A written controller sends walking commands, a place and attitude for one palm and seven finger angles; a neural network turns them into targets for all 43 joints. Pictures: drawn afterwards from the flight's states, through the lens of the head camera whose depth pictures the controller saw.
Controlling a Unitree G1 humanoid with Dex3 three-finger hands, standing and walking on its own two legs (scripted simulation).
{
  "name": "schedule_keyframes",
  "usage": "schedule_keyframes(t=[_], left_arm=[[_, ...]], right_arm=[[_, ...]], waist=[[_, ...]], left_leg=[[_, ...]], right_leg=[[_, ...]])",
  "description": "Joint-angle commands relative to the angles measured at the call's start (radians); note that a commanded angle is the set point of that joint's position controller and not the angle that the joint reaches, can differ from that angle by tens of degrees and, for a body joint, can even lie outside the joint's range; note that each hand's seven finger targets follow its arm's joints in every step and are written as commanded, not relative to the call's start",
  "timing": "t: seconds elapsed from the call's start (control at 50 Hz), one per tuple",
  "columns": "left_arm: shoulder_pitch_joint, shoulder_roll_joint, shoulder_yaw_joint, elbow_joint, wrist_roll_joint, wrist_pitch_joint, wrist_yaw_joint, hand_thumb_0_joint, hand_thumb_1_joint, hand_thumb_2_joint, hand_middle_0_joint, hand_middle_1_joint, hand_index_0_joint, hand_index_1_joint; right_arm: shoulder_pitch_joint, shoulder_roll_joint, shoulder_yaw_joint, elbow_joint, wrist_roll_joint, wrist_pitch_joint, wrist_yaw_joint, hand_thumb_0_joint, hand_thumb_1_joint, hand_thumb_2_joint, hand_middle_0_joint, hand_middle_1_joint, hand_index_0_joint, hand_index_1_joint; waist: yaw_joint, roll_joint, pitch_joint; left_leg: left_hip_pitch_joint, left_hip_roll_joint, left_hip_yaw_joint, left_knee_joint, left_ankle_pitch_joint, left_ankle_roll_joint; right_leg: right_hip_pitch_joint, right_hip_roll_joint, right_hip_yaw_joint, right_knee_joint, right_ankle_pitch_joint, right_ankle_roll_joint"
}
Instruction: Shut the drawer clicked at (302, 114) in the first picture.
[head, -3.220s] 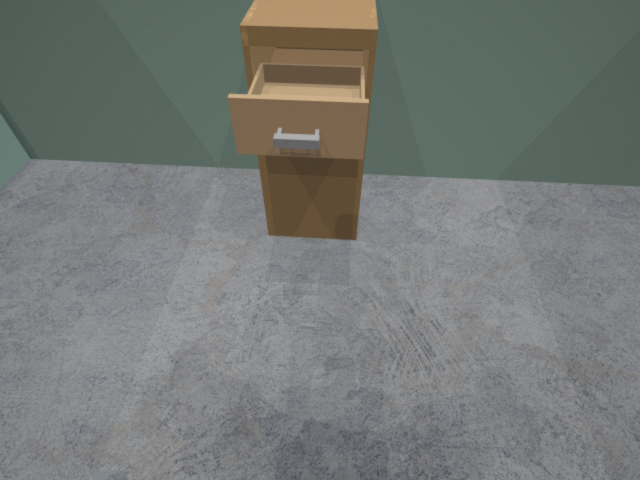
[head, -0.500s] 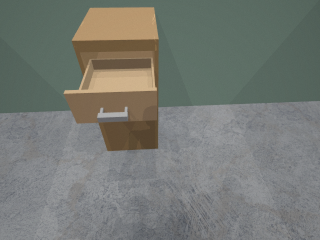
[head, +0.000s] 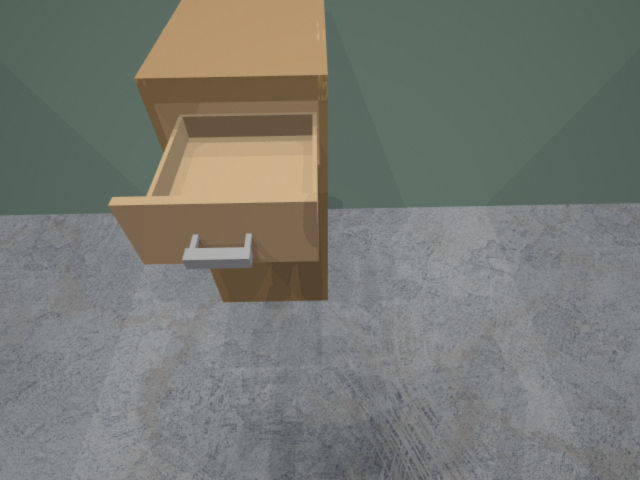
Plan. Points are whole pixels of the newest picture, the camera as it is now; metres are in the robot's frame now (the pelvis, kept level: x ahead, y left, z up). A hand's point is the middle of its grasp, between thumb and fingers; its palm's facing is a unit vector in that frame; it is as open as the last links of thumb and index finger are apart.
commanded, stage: take the last steps up to it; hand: left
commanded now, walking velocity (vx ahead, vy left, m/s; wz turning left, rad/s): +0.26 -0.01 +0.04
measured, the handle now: (220, 248) +0.48 +0.19 -0.04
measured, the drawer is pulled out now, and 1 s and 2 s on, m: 0.30 0.30 0.30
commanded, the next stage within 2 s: come to a stop and stand still in 0.38 s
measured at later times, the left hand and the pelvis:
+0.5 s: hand out of the picture +0.06 +0.19 -0.18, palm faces +0.11 -0.99 -0.10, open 7.3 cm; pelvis +0.12 +0.04 +0.01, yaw +0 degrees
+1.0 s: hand (205, 443) +0.20 +0.18 -0.15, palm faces +0.02 -0.97 -0.24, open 7.3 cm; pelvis +0.14 +0.00 +0.01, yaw +0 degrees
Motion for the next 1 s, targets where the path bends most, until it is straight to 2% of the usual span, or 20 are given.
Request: schedule_keyframes(t=[0.0, 0.06, 0.1, 0.24, 0.3, 0.32, 0.36, 0.38, 0.42, 0.46, 0.5, 0.58, 0.66, 0.74, 0.76, 0.78, 0.82, 0.84, 0.88, 0.98], left_arm=[[0.292, 0.195, 0.034, 0.045, -0.011, -0.021, 0.03, 0.0, 0.9, 0.9, -0.2, -0.3, -0.2, -0.3], [0.177, 0.098, 0.012, 0.01, -0.004, -0.033, 0.042, 0.0, 0.9, 0.9, -0.2, -0.3, -0.2, -0.3], [0.178, 0.09, 0.003, 0.015, -0.001, -0.041, 0.041, 0.0, 0.9, 0.9, -0.2, -0.3, -0.2, -0.3], [0.247, 0.123, 0.003, 0.058, -0.003, -0.036, 0.037, 0.0, 0.9, 0.9, -0.2, -0.3, -0.2, -0.3], [0.221, 0.108, 0.006, 0.06, -0.006, -0.021, 0.037, 0.0, 0.9, 0.9, -0.2, -0.3, -0.2, -0.3], [0.225, 0.088, -0.001, 0.059, -0.008, -0.016, 0.035, 0.0, 0.9, 0.9, -0.2, -0.3, -0.2, -0.3], [0.246, 0.019, -0.013, 0.014, -0.009, -0.011, 0.028, 0.0, 0.9, 0.9, -0.2, -0.3, -0.2, -0.3], [0.215, 0.052, -0.007, 0.015, 0.0, -0.004, 0.035, 0.0, 0.9, 0.9, -0.2, -0.3, -0.2, -0.3], [0.188, 0.045, 0.0, 0.032, 0.001, 0.0, 0.023, 0.0, 0.9, 0.9, -0.2, -0.3, -0.2, -0.3], [0.231, 0.016, -0.006, 0.058, 0.001, 0.007, 0.017, 0.0, 0.9, 0.9, -0.2, -0.3, -0.2, -0.3], [0.254, -0.001, -0.009, 0.074, -0.004, 0.024, 0.032, 0.0, 0.9, 0.9, -0.2, -0.3, -0.2, -0.3], [0.221, -0.004, -0.018, 0.055, -0.006, 0.052, 0.046, 0.0, 0.9, 0.9, -0.2, -0.3, -0.2, -0.3], [0.131, 0.04, -0.014, 0.015, -0.006, 0.066, 0.05, 0.0, 0.9, 0.9, -0.2, -0.3, -0.2, -0.3], [0.141, 0.056, -0.01, 0.008, -0.008, 0.059, 0.057, 0.0, 0.9, 0.9, -0.2, -0.3, -0.2, -0.3], [0.15, 0.071, -0.009, 0.008, -0.007, 0.052, 0.059, 0.0, 0.9, 0.9, -0.2, -0.3, -0.2, -0.3], [0.144, 0.098, -0.007, 0.004, -0.003, 0.041, 0.063, 0.0, 0.9, 0.9, -0.2, -0.3, -0.2, -0.3], [0.083, 0.166, -0.004, -0.013, -0.008, 0.03, 0.061, 0.0, 0.9, 0.9, -0.2, -0.3, -0.2, -0.3], [0.072, 0.179, 0.002, -0.019, -0.01, 0.024, 0.062, 0.0, 0.9, 0.9, -0.2, -0.3, -0.2, -0.3], [0.032, 0.16, -0.001, -0.028, -0.012, 0.026, 0.065, 0.0, 0.9, 0.9, -0.2, -0.3, -0.2, -0.3], [0.005, 0.159, 0.01, -0.036, -0.014, 0.032, 0.064, 0.0, 0.9, 0.9, -0.2, -0.3, -0.2, -0.3]], right_arm=[[-0.147, -0.094, -0.025, -0.127, -0.001, -0.011, 0.014, 0.0, -0.9, -0.9, 0.2, 0.3, 0.2, 0.3], [-0.126, -0.063, -0.028, -0.104, -0.009, -0.001, 0.023, 0.0, -0.9, -0.9, 0.2, 0.3, 0.2, 0.3], [-0.118, -0.042, -0.024, -0.1, -0.008, 0.008, 0.025, 0.0, -0.9, -0.9, 0.2, 0.3, 0.2, 0.3], [-0.258, -0.039, -0.012, -0.157, -0.001, -0.003, 0.037, 0.0, -0.9, -0.9, 0.2, 0.3, 0.2, 0.3], [-0.185, -0.059, -0.011, -0.133, -0.002, -0.014, 0.027, 0.0, -0.9, -0.9, 0.2, 0.3, 0.2, 0.3], [-0.107, -0.097, -0.018, -0.108, -0.005, -0.02, 0.02, 0.0, -0.9, -0.9, 0.2, 0.3, 0.2, 0.3], [0.06, -0.274, -0.055, -0.091, -0.01, -0.017, 0.003, 0.0, -0.9, -0.9, 0.2, 0.3, 0.2, 0.3], [0.016, -0.24, -0.044, -0.097, -0.008, -0.012, -0.004, 0.0, -0.9, -0.9, 0.2, 0.3, 0.2, 0.3], [-0.112, -0.152, -0.023, -0.134, -0.003, -0.015, -0.008, 0.0, -0.9, -0.9, 0.2, 0.3, 0.2, 0.3], [-0.159, -0.103, -0.008, -0.138, 0.002, -0.033, -0.012, 0.0, -0.9, -0.9, 0.2, 0.3, 0.2, 0.3], [-0.159, -0.073, -0.006, -0.14, 0.001, -0.036, -0.02, 0.0, -0.9, -0.9, 0.2, 0.3, 0.2, 0.3], [-0.168, -0.11, -0.005, -0.128, 0.0, -0.018, -0.031, 0.0, -0.9, -0.9, 0.2, 0.3, 0.2, 0.3], [-0.156, -0.136, -0.021, -0.106, -0.003, 0.011, -0.032, 0.0, -0.9, -0.9, 0.2, 0.3, 0.2, 0.3], [-0.163, -0.143, -0.03, -0.102, -0.001, 0.023, -0.026, 0.0, -0.9, -0.9, 0.2, 0.3, 0.2, 0.3], [-0.163, -0.128, -0.03, -0.104, 0.004, 0.023, -0.022, 0.0, -0.9, -0.9, 0.2, 0.3, 0.2, 0.3], [-0.153, -0.102, -0.027, -0.106, 0.009, 0.023, -0.017, 0.0, -0.9, -0.9, 0.2, 0.3, 0.2, 0.3], [-0.123, -0.056, -0.019, -0.11, 0.013, 0.04, -0.004, 0.0, -0.9, -0.9, 0.2, 0.3, 0.2, 0.3], [-0.125, -0.054, -0.018, -0.108, 0.008, 0.052, -0.003, 0.0, -0.9, -0.9, 0.2, 0.3, 0.2, 0.3], [-0.118, -0.059, -0.019, -0.097, 0.007, 0.057, -0.005, 0.0, -0.9, -0.9, 0.2, 0.3, 0.2, 0.3], [-0.09, -0.06, -0.014, -0.079, 0.008, 0.059, -0.007, 0.0, -0.9, -0.9, 0.2, 0.3, 0.2, 0.3]], waist=[[0.13, -0.242, 0.009], [0.047, -0.076, 0.036], [0.024, -0.1, 0.042], [0.063, -0.129, 0.028], [0.013, -0.109, 0.033], [-0.018, -0.02, -0.001], [-0.056, 0.302, -0.065], [-0.052, 0.231, -0.067], [-0.001, 0.14, 0.038], [0.046, 0.09, 0.01], [0.057, 0.049, -0.057], [0.057, 0.055, -0.07], [0.029, 0.127, -0.03], [0.056, 0.129, -0.048], [0.065, 0.091, -0.046], [0.057, 0.006, -0.058], [0.017, -0.15, -0.088], [0.026, -0.241, -0.091], [0.02, -0.205, -0.075], [0.023, -0.171, -0.038]], left_leg=[[-0.529, 0.051, -0.034, 0.563, -0.081, 0.036], [-0.447, 0.105, -0.032, 0.534, 0.077, 0.01], [-0.397, 0.1, 0.0, 0.444, 0.1, -0.011], [-0.267, 0.053, 0.066, 0.106, 0.154, -0.013], [-0.051, 0.032, 0.09, -0.074, 0.237, -0.005], [0.067, 0.054, 0.058, -0.132, 0.231, 0.0], [0.194, 0.427, -0.422, -0.344, 0.22, 0.157], [0.107, 0.428, -0.413, -0.395, 0.095, 0.174], [-0.055, 0.353, -0.292, -0.432, 0.045, 0.167], [-0.085, 0.286, -0.145, -0.426, 0.279, 0.137], [-0.079, 0.271, -0.055, -0.379, 0.591, 0.135], [-0.054, 0.276, -0.025, -0.321, 0.802, 0.151], [-0.057, 0.281, -0.06, -0.296, 0.747, 0.16], [-0.081, 0.243, -0.06, -0.237, 0.619, 0.126], [-0.109, 0.212, -0.05, -0.203, 0.545, 0.095], [-0.128, 0.151, -0.019, -0.152, 0.421, 0.045], [-0.135, 0.045, 0.055, -0.098, 0.145, -0.02], [-0.122, 0.028, 0.05, -0.051, 0.058, -0.028], [-0.133, 0.029, 0.016, 0.013, 0.035, -0.03], [-0.105, 0.032, -0.004, -0.037, 0.095, -0.035]], right_leg=[[0.285, -0.362, 0.551, -0.421, -0.331, -0.182], [0.145, -0.283, 0.314, -0.408, -0.082, -0.158], [0.102, -0.243, 0.198, -0.392, 0.107, -0.143], [0.138, -0.213, 0.14, -0.347, 0.181, -0.136], [0.048, -0.16, 0.101, -0.254, 0.087, -0.093], [0.009, -0.119, 0.071, -0.125, 0.054, -0.071], [-0.24, 0.044, -0.031, 0.367, -0.385, 0.006], [-0.237, 0.011, 0.06, 0.5, -0.375, -0.009], [-0.257, -0.045, 0.096, 0.581, -0.211, -0.003], [-0.191, -0.058, 0.092, 0.541, -0.103, 0.016], [-0.108, -0.055, 0.106, 0.455, -0.076, 0.04], [-0.038, -0.03, 0.086, 0.279, -0.092, 0.058], [-0.011, -0.015, 0.066, 0.163, -0.142, 0.051], [0.091, -0.009, 0.06, -0.025, -0.018, 0.04], [0.137, -0.017, 0.073, -0.112, 0.08, 0.037], [0.152, -0.069, 0.152, -0.169, 0.218, 0.016], [0.124, -0.234, 0.288, -0.206, 0.359, -0.08], [0.097, -0.254, 0.314, -0.245, 0.376, -0.11], [0.103, -0.251, 0.292, -0.254, 0.386, -0.14], [0.074, -0.219, 0.243, -0.244, 0.233, -0.118]])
